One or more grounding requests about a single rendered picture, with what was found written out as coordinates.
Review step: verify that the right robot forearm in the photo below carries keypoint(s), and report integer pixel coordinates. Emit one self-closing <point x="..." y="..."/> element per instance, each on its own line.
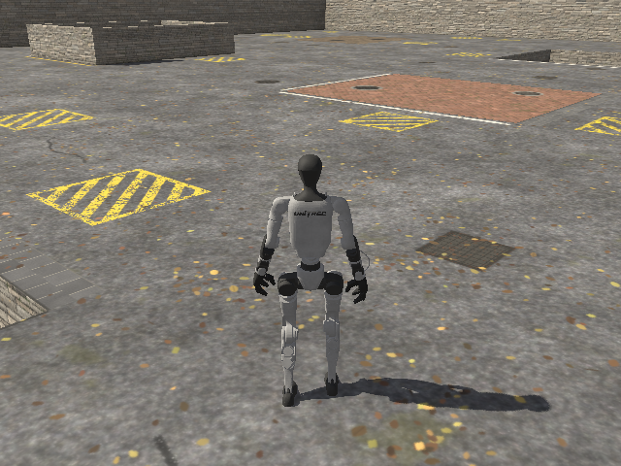
<point x="355" y="262"/>

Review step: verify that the right robot upper arm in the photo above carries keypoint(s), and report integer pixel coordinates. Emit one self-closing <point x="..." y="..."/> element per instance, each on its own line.
<point x="341" y="207"/>

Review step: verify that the left robot upper arm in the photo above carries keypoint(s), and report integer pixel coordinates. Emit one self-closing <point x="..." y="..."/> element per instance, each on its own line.
<point x="279" y="207"/>

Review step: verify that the robot right foot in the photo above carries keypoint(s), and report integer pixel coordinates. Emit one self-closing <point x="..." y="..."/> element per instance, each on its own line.
<point x="332" y="388"/>

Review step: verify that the left robot hand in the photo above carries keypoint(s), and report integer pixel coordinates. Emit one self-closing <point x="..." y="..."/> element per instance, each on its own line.
<point x="257" y="280"/>

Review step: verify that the left robot forearm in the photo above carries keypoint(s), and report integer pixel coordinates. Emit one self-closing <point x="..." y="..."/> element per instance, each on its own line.
<point x="264" y="259"/>

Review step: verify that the right robot hand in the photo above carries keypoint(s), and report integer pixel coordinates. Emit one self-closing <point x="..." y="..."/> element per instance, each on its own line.
<point x="362" y="289"/>

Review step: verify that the robot left foot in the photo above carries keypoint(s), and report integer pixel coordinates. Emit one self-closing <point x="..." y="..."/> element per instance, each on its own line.
<point x="288" y="398"/>

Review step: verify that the robot foot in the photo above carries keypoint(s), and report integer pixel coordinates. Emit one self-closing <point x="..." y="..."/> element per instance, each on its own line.
<point x="332" y="388"/>
<point x="288" y="398"/>

